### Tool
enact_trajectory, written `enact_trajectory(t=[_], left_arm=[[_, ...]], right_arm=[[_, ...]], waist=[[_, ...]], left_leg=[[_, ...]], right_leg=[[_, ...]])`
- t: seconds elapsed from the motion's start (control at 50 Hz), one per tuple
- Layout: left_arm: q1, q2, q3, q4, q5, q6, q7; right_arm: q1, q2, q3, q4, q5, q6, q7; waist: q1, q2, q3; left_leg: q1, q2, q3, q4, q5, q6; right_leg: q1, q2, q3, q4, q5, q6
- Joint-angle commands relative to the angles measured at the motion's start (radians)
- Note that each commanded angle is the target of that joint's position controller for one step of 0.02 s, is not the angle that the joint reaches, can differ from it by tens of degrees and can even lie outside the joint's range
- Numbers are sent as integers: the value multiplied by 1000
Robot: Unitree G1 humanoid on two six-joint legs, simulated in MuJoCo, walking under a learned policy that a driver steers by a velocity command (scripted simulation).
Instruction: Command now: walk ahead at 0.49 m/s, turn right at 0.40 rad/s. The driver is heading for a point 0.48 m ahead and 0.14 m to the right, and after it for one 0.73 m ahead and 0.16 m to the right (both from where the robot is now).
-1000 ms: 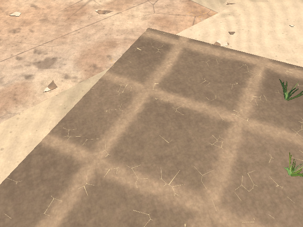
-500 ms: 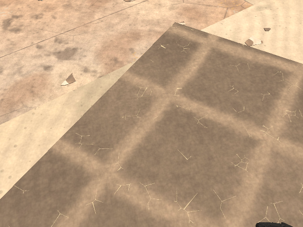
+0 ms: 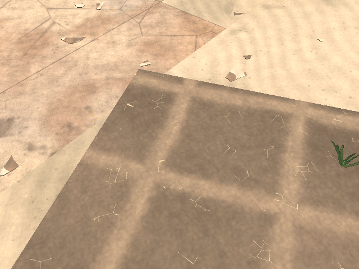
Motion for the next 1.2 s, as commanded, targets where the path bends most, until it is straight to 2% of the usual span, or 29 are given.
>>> enact_trajectory(t=[0.02, 0.1, 0.14, 0.16, 0.18, 0.2, 0.22, 0.24, 0.26, 0.3, 0.36, 0.46, 0.56, 0.62, 0.64, 0.66, 0.68, 0.7, 0.72, 0.78, 0.96, 1.02, 1.08, 1.1, 1.12, 1.14, 1.16, 1.18, 1.2], left_arm=[[-141, 24, -8, -102, -1, -12, -22], [-160, 51, 0, -161, -4, -12, -52], [5, 113, 34, -140, -6, -8, -57], [175, 179, 70, -101, -9, -5, -47], [317, 284, 104, -81, -5, 8, -22], [289, 313, 98, -102, -5, 1, -23], [301, 225, 74, -101, 7, -2, -21], [254, 170, 61, -108, 7, -8, -17], [177, 146, 53, -127, 5, -13, -19], [93, 102, 37, -160, 16, -15, -16], [115, 150, 48, -166, 7, -17, 1], [191, 178, 58, -161, -2, -3, 24], [246, 164, 57, -147, -9, 9, 30], [219, 150, 53, -168, 0, 19, 35], [207, 105, 36, -186, 7, 16, 30], [295, 45, 18, -210, 1, 9, 29], [365, 63, 10, -225, -18, 2, 28], [315, 163, 32, -209, -25, 5, 28], [226, 185, 39, -224, -16, 12, 29], [180, 136, 42, -248, -7, 26, 20], [38, 40, 10, -315, 12, 22, -3], [-25, 54, 12, -342, 11, 18, -23], [66, 107, 37, -324, 25, 14, -24], [138, 157, 56, -300, 33, 14, -14], [238, 235, 69, -294, 54, 18, 3], [190, 223, 42, -308, 63, 23, 9], [197, 143, 25, -302, 43, 31, -2], [136, 118, 15, -299, 31, 32, -10], [76, 108, 11, -292, 25, 33, -11]], right_arm=[[29, -151, -28, -32, 6, 2, -10], [17, -187, -40, -44, 15, 37, -16], [-12, -212, -47, -68, 12, 56, -26], [-24, -205, -42, -85, 12, 59, -30], [3, -156, -24, -122, -5, 43, -26], [48, -47, 13, -158, -4, -2, -5], [-65, -143, -11, -182, 32, -43, 13], [-129, -160, -14, -205, 54, -62, 18], [-143, -149, -15, -201, 40, -66, 12], [-129, -159, -33, -201, 12, -40, 3], [-147, -124, -31, -229, -6, -9, -2], [-343, -84, -14, -296, -1, -11, 3], [-401, -140, -27, -338, 18, -26, 20], [-269, -181, -49, -310, 15, -43, 22], [-143, -218, -63, -292, -2, -49, 17], [2, -301, -84, -278, -20, -44, 8], [45, -292, -86, -249, 1, -29, 17], [-10, -197, -62, -278, 13, -23, 17], [-59, -158, -50, -289, 10, -13, 13], [-145, -118, -34, -278, -7, -7, 13], [-125, -185, -52, -226, 12, 7, 3], [-76, -209, -54, -198, 30, 24, 2], [-104, -227, -58, -190, 50, 37, -2], [-72, -201, -49, -181, 42, 37, -2], [-59, -147, -26, -209, 0, 30, 0], [85, -65, 14, -200, -14, 28, 20], [72, -145, -5, -164, 11, 41, 27], [-20, -171, -13, -190, 34, 54, 27], [-68, -155, -11, -194, 29, 68, 16]], waist=[[-20, 51, 107], [10, 88, 83], [107, 131, -33], [191, 108, -123], [209, -56, -244], [126, -219, -358], [180, -122, -332], [169, -76, -208], [117, 37, -127], [50, 36, -62], [31, 20, -26], [102, -34, 10], [114, -67, 2], [36, -96, -43], [-24, -59, -149], [-29, 141, -310], [-2, 393, -367], [-20, 244, -232], [-27, 150, -125], [36, 141, 5], [26, 107, 2], [7, 120, -15], [84, 128, -64], [112, 85, -113], [135, -44, -240], [49, -219, -386], [93, -117, -445], [91, -87, -307], [73, -36, -220]], left_leg=[[-19, 307, -48, -62, 280, 113], [110, 349, 0, 103, 653, 83], [92, 334, 40, 359, 985, 53], [-32, 292, 61, 592, 921, 17], [-359, 213, 74, 949, 510, -36], [-712, -9, -110, 1244, -326, -75], [-829, 58, -265, 1286, -297, -40], [-864, 106, -248, 1235, -214, -15], [-812, 150, -239, 1130, -145, -14], [-679, 191, -238, 1006, -94, -34], [-649, 185, -208, 852, -32, -87], [-567, 105, -179, 446, 298, -110], [-517, 80, -226, 310, 278, -83], [-343, 74, -205, 254, 179, -30], [-126, 160, -269, 279, 165, 19], [245, 383, -580, 269, 64, 137], [364, 513, -944, 162, -171, 225], [258, 481, -867, 131, -304, 186], [125, 439, -703, 123, -246, 143], [-145, 336, -433, 42, 5, 112], [-187, 266, -65, 50, 619, 118], [-102, 295, -79, 106, 618, 106], [-64, 288, -82, 276, 684, 63], [-109, 237, -50, 413, 631, 23], [-300, 175, -18, 669, 284, -34], [-531, 85, -114, 950, -486, -92], [-522, 126, -234, 991, -499, -99], [-585, 147, -214, 987, -463, -103], [-602, 166, -203, 936, -416, -107]], right_leg=[[-20, 13, -40, -78, 13, -11], [24, 67, -122, -119, -190, -60], [267, 151, -181, -121, -257, -104], [529, 170, -142, -177, -205, -147], [870, -46, 216, -194, -242, -247], [1117, -252, 787, -376, -340, -428], [1125, -215, 721, -418, -351, -369], [1004, -174, 545, -414, -283, -321], [836, -128, 428, -429, -193, -287], [624, -74, 322, -474, -64, -266], [502, -45, 251, -512, 22, -275], [425, 39, 171, -495, -92, -195], [544, -17, 299, -394, -192, -163], [574, 0, 341, -254, -114, -128], [503, 56, 292, -66, -123, -96], [225, 181, 162, 271, -360, -24], [-17, 189, 116, 498, -706, 0], [-97, 124, 143, 594, -639, 6], [-100, 87, 103, 605, -554, 10], [9, 4, 75, 489, -427, 10], [154, 52, -43, 16, -90, 37], [199, 79, -55, -105, -91, 17], [361, 124, -77, -256, -84, -40], [511, 123, -69, -306, 84, -69], [781, -76, 135, -211, 578, -140], [1001, -325, 422, -176, 835, -350], [930, -283, 409, -219, 624, -345], [841, -218, 311, -257, 483, -297], [731, -174, 265, -293, 340, -251]])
